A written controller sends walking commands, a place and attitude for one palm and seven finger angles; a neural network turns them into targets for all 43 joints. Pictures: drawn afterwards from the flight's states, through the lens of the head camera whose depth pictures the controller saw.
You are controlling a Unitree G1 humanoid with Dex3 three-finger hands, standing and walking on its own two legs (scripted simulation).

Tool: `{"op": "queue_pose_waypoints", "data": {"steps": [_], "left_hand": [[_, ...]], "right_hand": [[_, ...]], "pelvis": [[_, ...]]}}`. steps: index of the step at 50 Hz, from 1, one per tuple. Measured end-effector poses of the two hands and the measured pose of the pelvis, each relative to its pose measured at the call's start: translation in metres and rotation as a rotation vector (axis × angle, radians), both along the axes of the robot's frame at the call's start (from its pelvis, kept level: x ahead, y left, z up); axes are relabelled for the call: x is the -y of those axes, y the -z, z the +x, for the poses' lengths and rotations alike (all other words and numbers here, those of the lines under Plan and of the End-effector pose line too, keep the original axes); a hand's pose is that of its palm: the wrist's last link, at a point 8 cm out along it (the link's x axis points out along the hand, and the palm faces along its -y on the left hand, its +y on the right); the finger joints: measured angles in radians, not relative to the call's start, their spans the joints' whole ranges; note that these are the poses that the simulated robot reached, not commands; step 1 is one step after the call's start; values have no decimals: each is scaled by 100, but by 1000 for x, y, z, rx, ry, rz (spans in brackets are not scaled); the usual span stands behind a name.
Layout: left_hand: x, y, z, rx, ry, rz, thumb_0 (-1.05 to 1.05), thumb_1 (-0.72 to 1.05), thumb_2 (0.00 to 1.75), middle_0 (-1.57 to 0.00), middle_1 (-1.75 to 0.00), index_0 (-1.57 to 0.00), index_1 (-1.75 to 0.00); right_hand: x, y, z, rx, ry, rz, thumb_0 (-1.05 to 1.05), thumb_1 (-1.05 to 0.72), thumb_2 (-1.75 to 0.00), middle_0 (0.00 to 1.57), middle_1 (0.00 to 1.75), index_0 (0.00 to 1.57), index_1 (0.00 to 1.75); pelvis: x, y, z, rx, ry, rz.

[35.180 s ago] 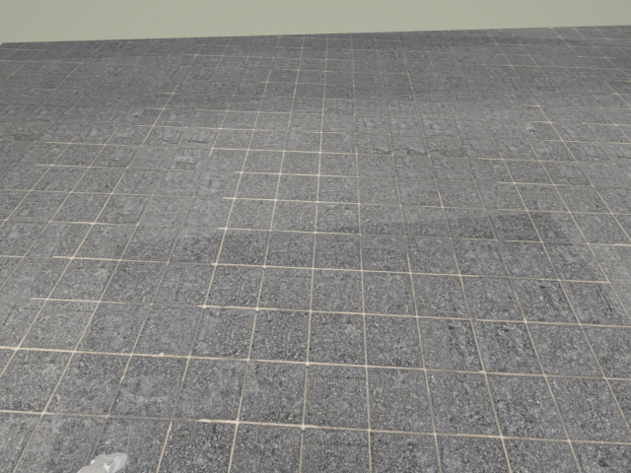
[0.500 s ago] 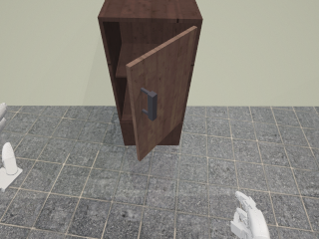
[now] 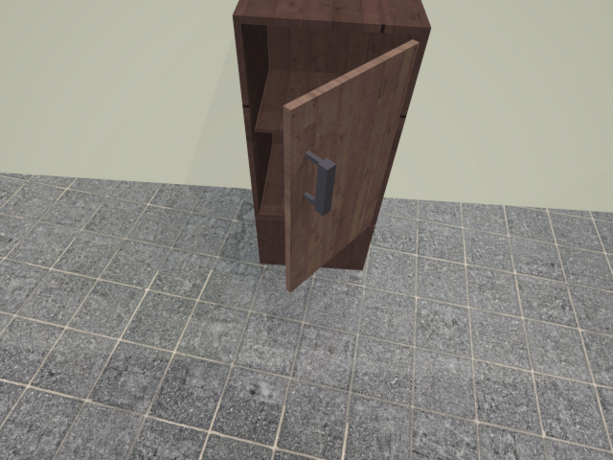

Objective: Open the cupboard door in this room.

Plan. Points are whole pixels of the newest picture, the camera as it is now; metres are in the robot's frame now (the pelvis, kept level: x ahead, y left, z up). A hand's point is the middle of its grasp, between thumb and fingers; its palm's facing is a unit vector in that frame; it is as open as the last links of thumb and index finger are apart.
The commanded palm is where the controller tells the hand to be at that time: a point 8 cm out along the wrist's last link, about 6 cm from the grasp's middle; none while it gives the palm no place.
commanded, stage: let the arm hang, fingers relaxed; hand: left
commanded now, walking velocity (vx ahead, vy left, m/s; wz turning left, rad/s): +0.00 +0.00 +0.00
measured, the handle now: (316, 183) +0.61 +0.02 -0.04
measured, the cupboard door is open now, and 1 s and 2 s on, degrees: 48 48 48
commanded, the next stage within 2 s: look to check the result in 0.60 s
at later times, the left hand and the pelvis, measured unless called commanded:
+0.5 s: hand out of the picture +0.00 +0.15 -0.18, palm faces +0.04 -0.99 -0.16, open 7.3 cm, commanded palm none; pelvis +0.00 +0.00 +0.00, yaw -1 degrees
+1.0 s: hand out of the picture +0.00 +0.15 -0.18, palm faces +0.03 -0.99 -0.17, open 7.4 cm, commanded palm none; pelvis +0.02 -0.01 +0.00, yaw -1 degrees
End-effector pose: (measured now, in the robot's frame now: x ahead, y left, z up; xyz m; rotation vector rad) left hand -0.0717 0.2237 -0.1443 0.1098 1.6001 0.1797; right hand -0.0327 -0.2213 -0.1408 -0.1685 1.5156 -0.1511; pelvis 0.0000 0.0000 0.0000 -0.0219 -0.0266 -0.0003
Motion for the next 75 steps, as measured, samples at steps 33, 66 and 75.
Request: {"op": "queue_pose_waypoints", "data": {"steps": [33, 66, 75], "left_hand": [[19, 4, 65, 169, 33, -11, 1, 92, 90, -20, -30, -20, -30], [25, 1, 90, 156, 40, -15, 0, 91, 90, -20, -30, -20, -30], [12, 5, 105, 134, 87, 1, 1, 91, 90, -20, -30, -20, -30]], "right_hand": [[-15, 8, 10, 60, 48, 46, 1, -91, -90, 19, 30, 20, 30], [-2, 5, 50, 76, 28, 24, 1, -92, -90, 19, 30, 20, 30], [11, 10, 51, 116, 114, -13, 1, -92, -90, 20, 30, 20, 30]], "pelvis": [[3, 0, 6, -3, 9, 16], [8, -3, 32, 0, 22, 23], [9, 4, 29, -13, 102, 25]]}}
